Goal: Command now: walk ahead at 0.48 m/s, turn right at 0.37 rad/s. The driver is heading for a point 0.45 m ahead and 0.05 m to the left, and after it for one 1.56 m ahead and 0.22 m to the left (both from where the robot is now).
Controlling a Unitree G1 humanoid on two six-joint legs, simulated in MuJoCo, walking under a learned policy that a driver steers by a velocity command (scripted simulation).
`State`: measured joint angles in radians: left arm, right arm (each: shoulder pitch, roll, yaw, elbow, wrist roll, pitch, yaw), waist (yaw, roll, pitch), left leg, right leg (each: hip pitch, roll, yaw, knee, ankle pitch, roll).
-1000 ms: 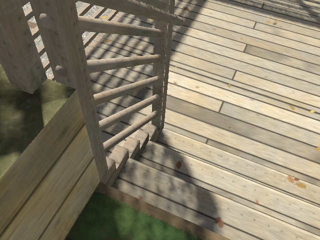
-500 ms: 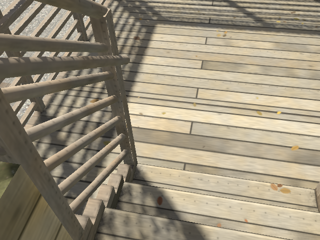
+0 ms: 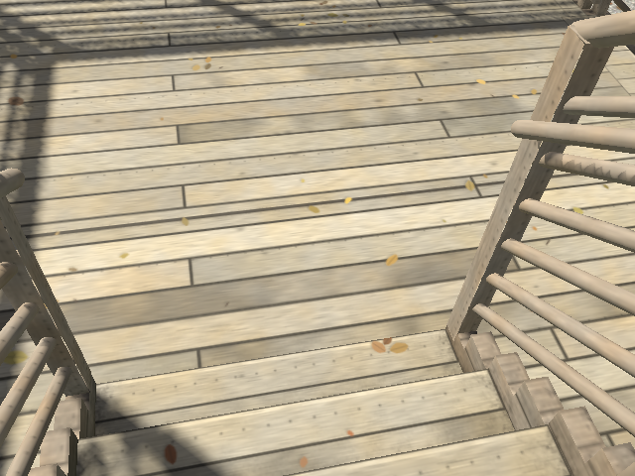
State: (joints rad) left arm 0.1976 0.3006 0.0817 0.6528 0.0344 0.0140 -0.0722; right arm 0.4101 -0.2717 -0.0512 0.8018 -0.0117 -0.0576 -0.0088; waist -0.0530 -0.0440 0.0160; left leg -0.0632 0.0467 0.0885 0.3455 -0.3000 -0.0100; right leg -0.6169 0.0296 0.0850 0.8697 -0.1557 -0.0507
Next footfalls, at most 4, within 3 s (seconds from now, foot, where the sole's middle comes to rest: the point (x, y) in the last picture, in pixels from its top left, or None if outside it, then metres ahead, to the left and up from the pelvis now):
0.14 right None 0.16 -0.11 -0.78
0.76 left None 0.45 0.04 -0.97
1.42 right None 0.48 -0.15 -0.97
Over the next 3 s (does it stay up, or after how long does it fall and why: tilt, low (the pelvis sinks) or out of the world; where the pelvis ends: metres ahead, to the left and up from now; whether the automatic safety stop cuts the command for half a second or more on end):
stays up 0.49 -0.07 -0.20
